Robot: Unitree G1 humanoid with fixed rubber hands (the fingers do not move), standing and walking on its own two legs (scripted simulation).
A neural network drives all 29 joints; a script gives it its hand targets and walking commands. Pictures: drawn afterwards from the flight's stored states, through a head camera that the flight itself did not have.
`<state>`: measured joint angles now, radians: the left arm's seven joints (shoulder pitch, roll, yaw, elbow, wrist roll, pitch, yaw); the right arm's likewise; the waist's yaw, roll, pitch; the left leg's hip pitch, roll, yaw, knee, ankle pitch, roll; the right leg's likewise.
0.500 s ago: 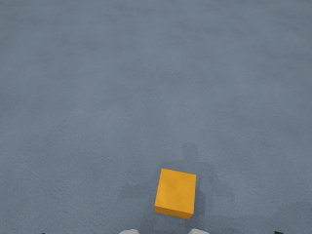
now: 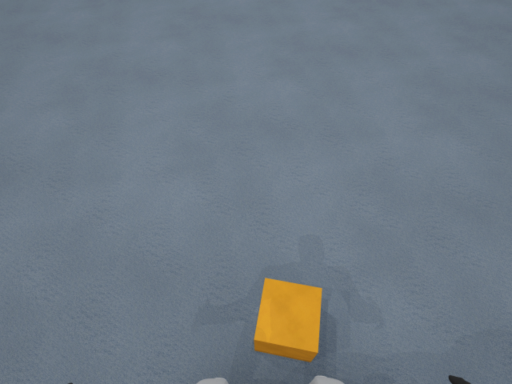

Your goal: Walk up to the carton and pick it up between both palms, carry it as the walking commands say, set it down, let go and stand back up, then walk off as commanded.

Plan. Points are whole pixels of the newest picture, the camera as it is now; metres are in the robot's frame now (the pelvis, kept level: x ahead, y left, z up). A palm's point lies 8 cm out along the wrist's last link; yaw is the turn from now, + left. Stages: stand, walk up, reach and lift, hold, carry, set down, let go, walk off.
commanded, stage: walk up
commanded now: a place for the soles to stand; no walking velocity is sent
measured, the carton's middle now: (287, 319) +0.39 -0.08 -0.66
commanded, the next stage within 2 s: none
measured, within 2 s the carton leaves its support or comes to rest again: neither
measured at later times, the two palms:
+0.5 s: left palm out of the picture +0.07 +0.34 -0.09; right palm out of the picture +0.08 -0.32 -0.09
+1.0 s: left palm out of the picture +0.06 +0.35 -0.09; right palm out of the picture +0.07 -0.31 -0.10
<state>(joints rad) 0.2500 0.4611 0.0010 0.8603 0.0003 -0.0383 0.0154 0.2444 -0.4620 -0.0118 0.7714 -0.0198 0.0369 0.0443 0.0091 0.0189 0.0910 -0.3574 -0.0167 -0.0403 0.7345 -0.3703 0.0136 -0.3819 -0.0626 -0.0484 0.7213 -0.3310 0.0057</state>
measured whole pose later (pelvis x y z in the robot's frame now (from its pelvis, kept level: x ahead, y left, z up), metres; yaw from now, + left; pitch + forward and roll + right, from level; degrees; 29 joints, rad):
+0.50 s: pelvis +0.00 +0.01 +0.00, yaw +0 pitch -1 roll -1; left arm 0.25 0.47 0.00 0.86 0.00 -0.04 0.02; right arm 0.24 -0.46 -0.01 0.77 -0.02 0.04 0.04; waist 0.01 0.02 0.09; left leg -0.36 -0.02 -0.03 0.75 -0.37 0.02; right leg -0.38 -0.06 -0.04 0.73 -0.34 0.01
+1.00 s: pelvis -0.01 +0.02 +0.00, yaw -1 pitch -1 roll -1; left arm 0.25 0.45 0.00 0.86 0.00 -0.06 0.02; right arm 0.23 -0.46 -0.01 0.77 -0.02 0.05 0.04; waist 0.00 0.03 0.09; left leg -0.37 -0.01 -0.02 0.80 -0.46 0.04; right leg -0.37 -0.04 -0.03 0.73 -0.34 0.01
